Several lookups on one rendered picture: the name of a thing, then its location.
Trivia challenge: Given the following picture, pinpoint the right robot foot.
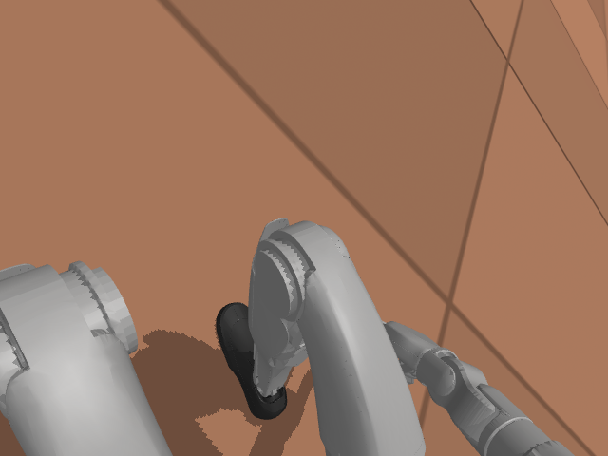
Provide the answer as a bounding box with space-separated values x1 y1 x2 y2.
216 302 287 420

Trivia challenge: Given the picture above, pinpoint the right robot arm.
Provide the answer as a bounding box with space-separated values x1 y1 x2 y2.
416 347 575 456

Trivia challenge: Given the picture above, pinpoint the right robot hand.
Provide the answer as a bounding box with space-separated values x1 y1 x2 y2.
382 321 440 385

